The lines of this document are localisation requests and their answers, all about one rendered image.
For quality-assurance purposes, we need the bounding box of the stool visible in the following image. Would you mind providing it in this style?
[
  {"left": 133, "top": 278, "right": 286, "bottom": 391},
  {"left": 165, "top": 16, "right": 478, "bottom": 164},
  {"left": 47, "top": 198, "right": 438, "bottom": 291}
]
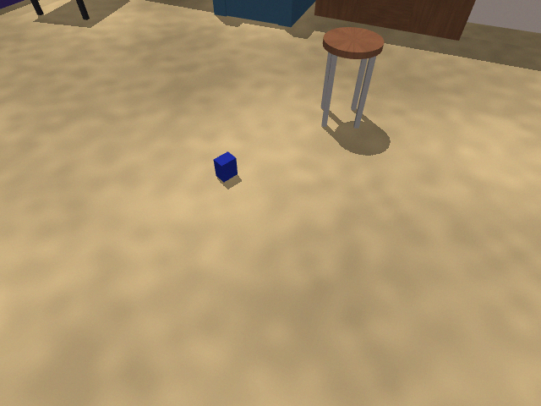
[{"left": 321, "top": 27, "right": 384, "bottom": 129}]

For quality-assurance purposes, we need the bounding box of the carton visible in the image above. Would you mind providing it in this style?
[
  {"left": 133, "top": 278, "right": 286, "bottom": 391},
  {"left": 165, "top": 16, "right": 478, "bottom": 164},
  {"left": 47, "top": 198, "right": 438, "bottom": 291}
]
[{"left": 214, "top": 152, "right": 238, "bottom": 182}]

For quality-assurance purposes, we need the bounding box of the armchair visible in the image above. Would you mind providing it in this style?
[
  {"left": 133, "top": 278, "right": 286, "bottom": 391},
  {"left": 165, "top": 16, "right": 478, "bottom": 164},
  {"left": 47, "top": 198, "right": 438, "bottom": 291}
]
[{"left": 213, "top": 0, "right": 316, "bottom": 27}]

